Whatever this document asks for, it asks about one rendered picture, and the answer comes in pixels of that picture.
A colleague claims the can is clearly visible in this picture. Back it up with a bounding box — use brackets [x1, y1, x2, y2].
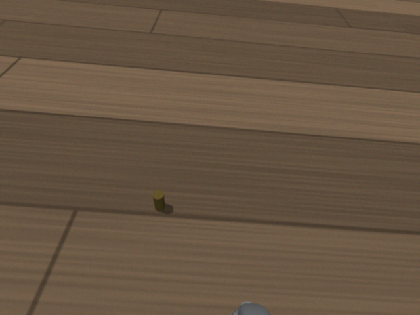
[152, 190, 165, 212]

